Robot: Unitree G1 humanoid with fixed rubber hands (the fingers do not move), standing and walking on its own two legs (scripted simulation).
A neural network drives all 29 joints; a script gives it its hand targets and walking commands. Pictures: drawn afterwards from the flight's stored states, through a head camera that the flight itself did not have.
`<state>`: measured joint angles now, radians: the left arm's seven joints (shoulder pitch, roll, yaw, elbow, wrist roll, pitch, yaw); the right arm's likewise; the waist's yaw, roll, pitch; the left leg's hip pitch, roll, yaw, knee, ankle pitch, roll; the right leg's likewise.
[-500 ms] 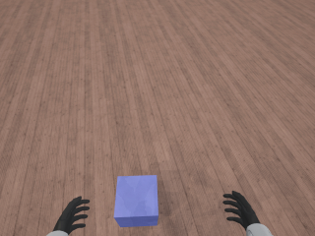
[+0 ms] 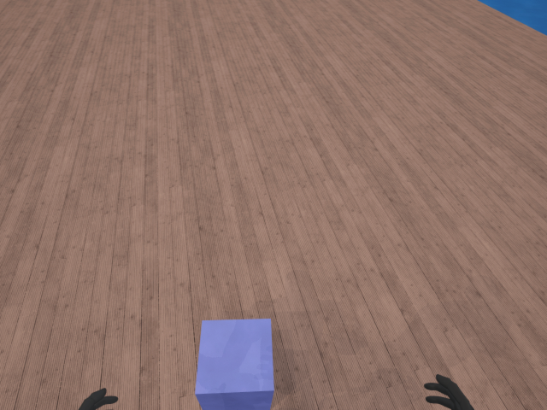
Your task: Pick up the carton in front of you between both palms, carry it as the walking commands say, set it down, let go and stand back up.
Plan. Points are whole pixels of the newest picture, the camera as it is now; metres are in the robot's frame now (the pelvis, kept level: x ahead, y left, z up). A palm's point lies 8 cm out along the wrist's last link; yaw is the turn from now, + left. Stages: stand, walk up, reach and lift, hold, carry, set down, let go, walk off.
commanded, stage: stand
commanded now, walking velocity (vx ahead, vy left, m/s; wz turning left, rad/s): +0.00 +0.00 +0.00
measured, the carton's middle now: (237, 366) +0.38 +0.08 -0.64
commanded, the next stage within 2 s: none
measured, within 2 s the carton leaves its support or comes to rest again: neither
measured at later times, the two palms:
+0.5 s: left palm out of the picture +0.06 +0.29 -0.10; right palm out of the picture +0.08 -0.27 -0.09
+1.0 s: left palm out of the picture +0.04 +0.30 -0.10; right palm out of the picture +0.06 -0.28 -0.10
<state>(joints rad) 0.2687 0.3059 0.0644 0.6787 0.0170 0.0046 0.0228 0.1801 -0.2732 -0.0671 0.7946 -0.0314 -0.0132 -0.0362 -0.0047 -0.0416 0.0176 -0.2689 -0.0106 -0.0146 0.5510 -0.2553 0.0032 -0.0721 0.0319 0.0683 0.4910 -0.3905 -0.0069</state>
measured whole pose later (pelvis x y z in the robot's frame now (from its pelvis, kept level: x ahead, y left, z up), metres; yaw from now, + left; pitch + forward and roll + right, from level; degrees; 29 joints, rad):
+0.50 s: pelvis -0.02 +0.01 +0.00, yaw +1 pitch -3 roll +0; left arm 0.28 0.32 0.05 0.78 0.01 -0.01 0.03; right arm 0.19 -0.29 -0.04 0.90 -0.02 -0.01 -0.03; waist -0.01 -0.02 0.03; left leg -0.25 -0.02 -0.02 0.50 -0.20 0.01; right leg -0.05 0.02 0.06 0.45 -0.35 0.00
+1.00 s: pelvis -0.03 +0.01 +0.01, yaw +1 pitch -3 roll +0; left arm 0.26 0.35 0.03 0.88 0.00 -0.01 0.03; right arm 0.16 -0.31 -0.03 0.98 -0.01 -0.01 -0.03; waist -0.01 -0.02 0.04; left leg -0.23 -0.02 -0.02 0.44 -0.15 0.02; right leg -0.04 0.02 0.06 0.41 -0.31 0.01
